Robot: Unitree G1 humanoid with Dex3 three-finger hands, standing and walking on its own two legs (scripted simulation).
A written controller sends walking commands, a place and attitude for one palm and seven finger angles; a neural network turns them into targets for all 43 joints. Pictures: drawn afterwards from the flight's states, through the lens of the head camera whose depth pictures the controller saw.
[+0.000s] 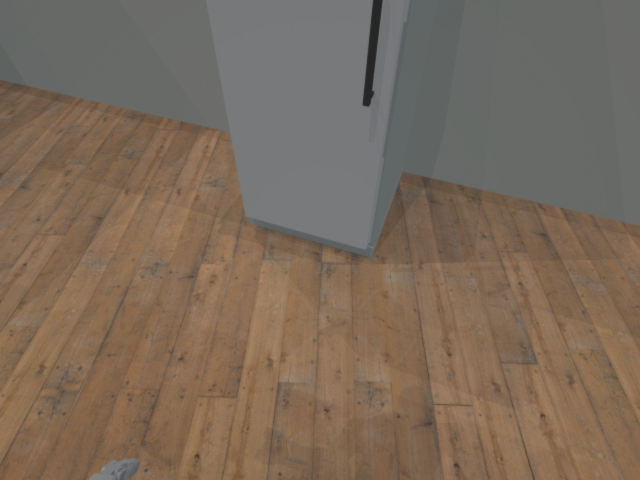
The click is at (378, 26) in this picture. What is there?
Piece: fridge door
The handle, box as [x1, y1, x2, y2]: [363, 0, 382, 106]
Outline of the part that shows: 382,0 373,0 363,96 363,105 368,106 373,94 371,87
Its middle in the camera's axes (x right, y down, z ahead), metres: +0.13 -0.48 +0.92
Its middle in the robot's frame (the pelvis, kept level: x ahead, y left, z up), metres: +1.03 -0.07 +0.13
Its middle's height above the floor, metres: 0.90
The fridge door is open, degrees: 0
